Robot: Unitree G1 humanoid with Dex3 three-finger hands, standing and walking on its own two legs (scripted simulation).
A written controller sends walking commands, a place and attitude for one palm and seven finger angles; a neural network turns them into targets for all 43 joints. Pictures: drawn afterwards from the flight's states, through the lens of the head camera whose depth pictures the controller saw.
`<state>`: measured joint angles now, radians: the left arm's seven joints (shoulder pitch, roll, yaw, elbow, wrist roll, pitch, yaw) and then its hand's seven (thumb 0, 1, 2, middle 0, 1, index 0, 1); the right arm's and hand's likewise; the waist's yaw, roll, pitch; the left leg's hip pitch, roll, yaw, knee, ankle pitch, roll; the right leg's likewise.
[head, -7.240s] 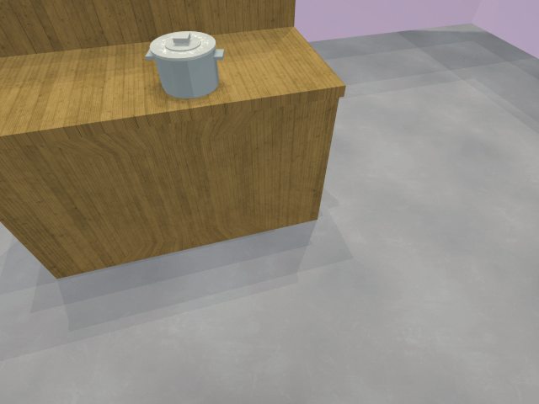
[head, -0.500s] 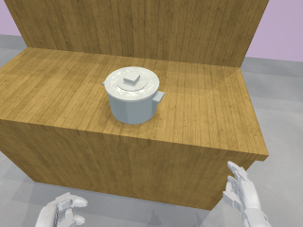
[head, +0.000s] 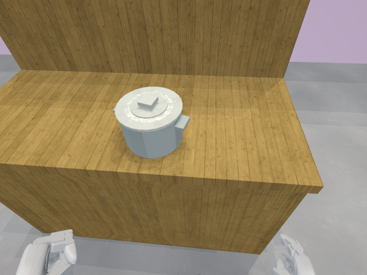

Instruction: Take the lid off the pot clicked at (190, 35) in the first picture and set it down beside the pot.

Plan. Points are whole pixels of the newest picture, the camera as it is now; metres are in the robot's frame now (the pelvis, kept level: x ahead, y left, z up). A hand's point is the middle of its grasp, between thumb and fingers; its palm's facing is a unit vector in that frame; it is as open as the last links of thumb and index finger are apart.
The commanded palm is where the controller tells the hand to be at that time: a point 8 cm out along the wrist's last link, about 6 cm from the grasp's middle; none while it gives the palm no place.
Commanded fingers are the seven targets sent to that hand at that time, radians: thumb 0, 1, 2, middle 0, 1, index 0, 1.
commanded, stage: raise the hand higher, near the body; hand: left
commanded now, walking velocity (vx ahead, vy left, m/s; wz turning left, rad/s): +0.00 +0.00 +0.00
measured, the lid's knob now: (148, 101) +0.53 +0.16 +0.10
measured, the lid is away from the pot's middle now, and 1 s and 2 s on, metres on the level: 0.00 0.00 0.00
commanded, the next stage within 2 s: reach forward and open the fingers in 0.52 s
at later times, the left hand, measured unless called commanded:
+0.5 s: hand (56, 233) +0.16 +0.25 +0.08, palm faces +0.30 -0.86 -0.41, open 3.1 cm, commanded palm +0.12 +0.28 +0.11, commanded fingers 0.00 0.90 0.90 -1.30 -1.50 -1.30 -1.50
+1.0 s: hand (38, 221) +0.18 +0.28 +0.10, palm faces -0.17 -0.06 -0.98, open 3.2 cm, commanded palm +0.17 +0.27 +0.16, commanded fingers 0.00 0.28 1.21 -1.07 -0.79 -1.07 -0.79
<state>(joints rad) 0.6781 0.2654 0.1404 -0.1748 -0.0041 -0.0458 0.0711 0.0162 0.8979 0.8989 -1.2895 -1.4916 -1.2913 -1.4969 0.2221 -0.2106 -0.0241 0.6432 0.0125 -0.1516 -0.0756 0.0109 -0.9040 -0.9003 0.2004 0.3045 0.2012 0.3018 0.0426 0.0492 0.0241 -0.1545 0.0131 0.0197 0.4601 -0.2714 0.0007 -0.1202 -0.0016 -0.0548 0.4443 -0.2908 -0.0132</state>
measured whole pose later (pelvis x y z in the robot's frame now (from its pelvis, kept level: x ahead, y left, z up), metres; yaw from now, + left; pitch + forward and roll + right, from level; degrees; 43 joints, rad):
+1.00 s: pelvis -0.01 +0.01 +0.00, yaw +1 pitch +1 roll +0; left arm 0.43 0.62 0.09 -0.35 0.76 0.11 -0.10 0.01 0.56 1.05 -1.17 -1.12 -1.18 -1.12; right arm 0.12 -0.29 0.00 0.57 0.04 0.08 -0.02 0.01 -0.91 -0.90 0.20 0.30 0.20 0.30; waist 0.07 0.15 -0.03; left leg -0.25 -0.01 0.02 0.49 -0.26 0.02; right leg -0.21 -0.02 -0.06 0.48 -0.28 0.00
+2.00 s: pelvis -0.04 +0.02 +0.00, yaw +2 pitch -1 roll +0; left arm -0.29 0.68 -0.08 -0.07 0.80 0.08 -0.36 0.00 -0.32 1.48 -0.85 -0.08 -0.85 -0.09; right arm 0.09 -0.28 0.03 0.58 0.05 0.06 0.00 0.01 -0.91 -0.90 0.20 0.30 0.20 0.30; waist 0.05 0.12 0.03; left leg -0.24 -0.04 0.01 0.43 -0.19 0.04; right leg -0.21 -0.05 -0.07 0.45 -0.23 0.01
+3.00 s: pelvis -0.01 +0.02 +0.00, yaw +1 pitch +4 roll +1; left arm -0.92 0.53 -0.22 0.62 0.85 0.21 -0.37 0.00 -0.32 1.49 -0.85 -0.08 -0.85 -0.08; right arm 0.17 -0.28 0.02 0.63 0.09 0.11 0.01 0.00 -0.91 -0.90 0.20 0.30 0.20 0.30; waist -0.04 0.08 -0.02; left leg -0.30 -0.03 0.01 0.45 -0.23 0.03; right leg -0.28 -0.05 -0.06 0.49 -0.28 0.01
